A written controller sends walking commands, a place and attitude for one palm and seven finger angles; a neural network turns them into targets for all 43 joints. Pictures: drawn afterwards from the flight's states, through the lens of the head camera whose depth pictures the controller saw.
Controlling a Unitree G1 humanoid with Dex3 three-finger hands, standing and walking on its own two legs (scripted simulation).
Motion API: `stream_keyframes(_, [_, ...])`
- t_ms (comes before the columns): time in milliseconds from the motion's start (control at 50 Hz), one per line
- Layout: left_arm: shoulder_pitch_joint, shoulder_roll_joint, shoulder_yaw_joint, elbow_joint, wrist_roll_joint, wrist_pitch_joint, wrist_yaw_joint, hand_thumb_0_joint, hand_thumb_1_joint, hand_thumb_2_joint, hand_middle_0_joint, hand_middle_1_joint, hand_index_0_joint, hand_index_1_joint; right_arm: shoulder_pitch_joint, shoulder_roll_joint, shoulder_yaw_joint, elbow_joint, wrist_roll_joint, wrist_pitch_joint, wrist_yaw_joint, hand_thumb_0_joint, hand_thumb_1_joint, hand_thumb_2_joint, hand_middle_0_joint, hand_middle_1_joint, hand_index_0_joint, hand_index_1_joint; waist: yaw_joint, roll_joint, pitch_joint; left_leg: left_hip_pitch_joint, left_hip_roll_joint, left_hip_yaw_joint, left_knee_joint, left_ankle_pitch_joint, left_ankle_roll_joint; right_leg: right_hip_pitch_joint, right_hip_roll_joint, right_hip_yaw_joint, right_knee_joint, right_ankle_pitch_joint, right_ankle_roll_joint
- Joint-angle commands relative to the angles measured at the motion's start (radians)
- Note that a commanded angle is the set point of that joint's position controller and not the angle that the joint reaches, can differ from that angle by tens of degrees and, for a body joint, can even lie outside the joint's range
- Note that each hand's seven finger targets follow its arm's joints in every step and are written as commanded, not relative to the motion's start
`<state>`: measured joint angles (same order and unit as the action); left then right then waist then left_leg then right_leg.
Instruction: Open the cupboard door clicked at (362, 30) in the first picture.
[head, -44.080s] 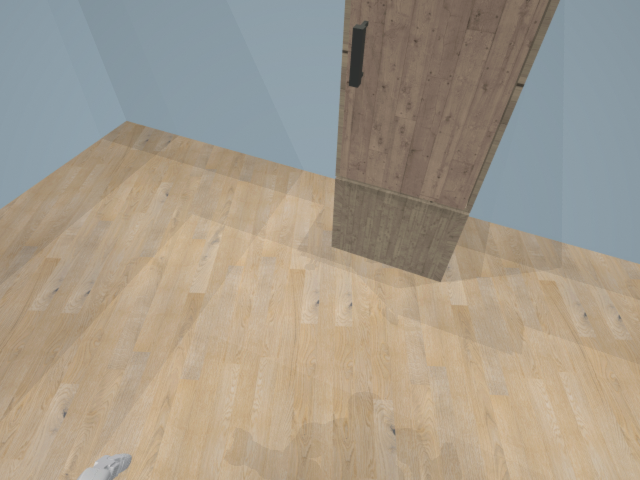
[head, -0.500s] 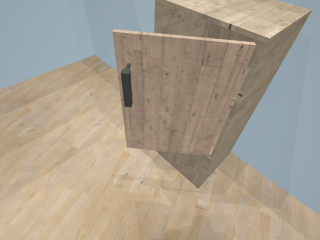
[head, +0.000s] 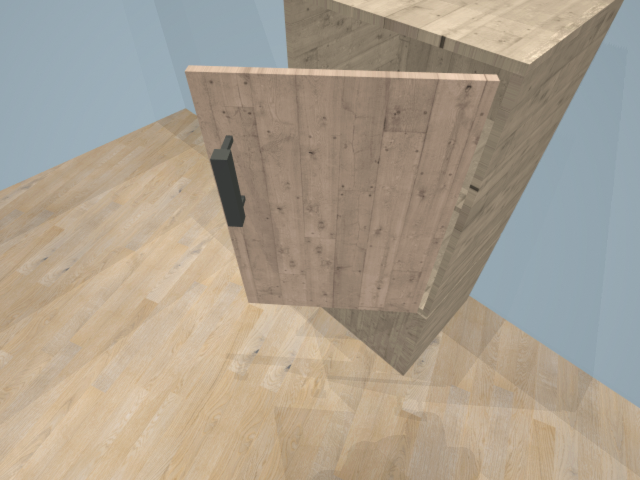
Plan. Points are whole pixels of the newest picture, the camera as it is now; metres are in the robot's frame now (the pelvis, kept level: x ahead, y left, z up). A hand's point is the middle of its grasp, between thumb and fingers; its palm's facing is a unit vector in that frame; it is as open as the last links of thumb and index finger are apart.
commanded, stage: come to a stop and stand still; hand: left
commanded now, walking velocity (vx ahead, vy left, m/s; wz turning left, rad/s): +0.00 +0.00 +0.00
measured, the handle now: (232, 181) +0.54 +0.18 +0.06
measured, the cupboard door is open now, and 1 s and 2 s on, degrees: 40 40 40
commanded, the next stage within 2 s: look again from close up in 0.34 s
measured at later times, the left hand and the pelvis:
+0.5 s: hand out of the picture +0.00 +0.17 -0.17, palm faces +0.02 -0.98 -0.20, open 7.3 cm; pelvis +0.00 -0.01 +0.00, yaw +0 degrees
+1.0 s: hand out of the picture -0.01 +0.18 -0.17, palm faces +0.02 -0.98 -0.21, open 7.4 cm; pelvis -0.01 +0.00 +0.01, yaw +0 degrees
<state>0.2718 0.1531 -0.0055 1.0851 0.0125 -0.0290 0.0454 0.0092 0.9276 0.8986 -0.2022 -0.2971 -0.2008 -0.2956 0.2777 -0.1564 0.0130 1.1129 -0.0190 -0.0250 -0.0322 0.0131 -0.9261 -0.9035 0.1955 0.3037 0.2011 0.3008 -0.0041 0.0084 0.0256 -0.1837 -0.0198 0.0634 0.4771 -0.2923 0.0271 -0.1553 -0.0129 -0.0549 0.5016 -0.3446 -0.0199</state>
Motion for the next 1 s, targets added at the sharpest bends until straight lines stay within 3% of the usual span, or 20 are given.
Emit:
stream_keyframes(0, [0.091,0.114,0.020,-0.024,0.000,-0.010,0.005,0.000,0.900,0.900,-0.200,-0.300,-0.200,-0.300,0.041,-0.078,-0.012,-0.026,0.005,-0.016,-0.004,0.000,-0.900,-0.900,0.200,0.300,0.200,0.300,0.010,-0.020,-0.006,0.010,0.111,-0.087,-0.056,0.323,0.013,0.024,-0.109,0.092,-0.071,0.441,-0.027])
stream_keyframes(120, [0.084,0.123,0.021,-0.025,-0.001,-0.008,0.004,0.000,0.900,0.900,-0.200,-0.300,-0.200,-0.300,0.024,-0.090,-0.013,-0.018,0.007,-0.012,-0.006,0.000,-0.900,-0.900,0.200,0.300,0.200,0.300,0.008,-0.028,-0.011,0.024,0.112,-0.080,-0.058,0.316,0.006,0.037,-0.113,0.101,-0.082,0.491,-0.026])
stream_keyframes(420, [0.071,0.132,0.020,-0.018,0.000,-0.003,-0.001,0.000,0.900,0.900,-0.200,-0.300,-0.200,-0.300,-0.009,-0.107,-0.018,-0.011,0.008,-0.009,-0.007,0.000,-0.900,-0.900,0.200,0.300,0.200,0.300,0.010,-0.010,0.025,0.038,0.121,-0.090,-0.095,0.275,0.008,0.007,-0.108,0.105,-0.128,0.377,-0.023])
stream_keyframes(620, [0.062,0.144,0.021,-0.015,0.000,-0.004,-0.005,0.000,0.900,0.900,-0.200,-0.300,-0.200,-0.300,-0.013,-0.119,-0.018,-0.007,0.008,-0.011,-0.005,0.000,-0.900,-0.900,0.200,0.300,0.200,0.300,0.012,-0.017,0.015,0.038,0.123,-0.096,-0.114,0.260,0.008,0.010,-0.109,0.110,-0.141,0.336,-0.023])
stream_keyframes(780, [0.049,0.145,0.020,-0.012,-0.001,0.000,-0.009,0.000,0.900,0.900,-0.200,-0.300,-0.200,-0.300,-0.015,-0.127,-0.016,-0.003,0.006,-0.012,-0.002,0.000,-0.900,-0.900,0.200,0.300,0.200,0.300,0.014,-0.008,0.033,0.027,0.127,-0.111,-0.142,0.225,0.012,-0.013,-0.104,0.106,-0.155,0.226,-0.022])
stream_keyframes(980, [0.043,0.148,0.020,-0.009,-0.001,-0.002,-0.010,0.000,0.900,0.900,-0.200,-0.300,-0.200,-0.300,-0.016,-0.129,-0.018,0.003,0.007,-0.015,0.000,0.000,-0.900,-0.900,0.200,0.300,0.200,0.300,0.015,-0.012,0.019,0.030,0.127,-0.117,-0.147,0.232,0.012,-0.010,-0.108,0.108,-0.157,0.224,-0.023])
